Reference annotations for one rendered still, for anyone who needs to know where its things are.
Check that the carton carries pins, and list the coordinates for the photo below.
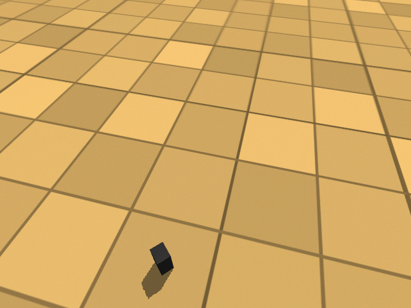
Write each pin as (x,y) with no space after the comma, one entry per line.
(162,258)

